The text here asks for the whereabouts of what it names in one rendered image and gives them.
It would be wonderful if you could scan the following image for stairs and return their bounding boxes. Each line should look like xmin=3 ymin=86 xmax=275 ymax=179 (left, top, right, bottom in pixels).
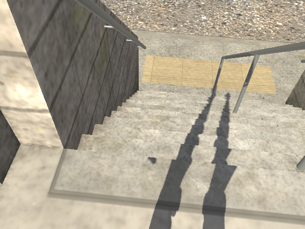
xmin=77 ymin=89 xmax=305 ymax=173

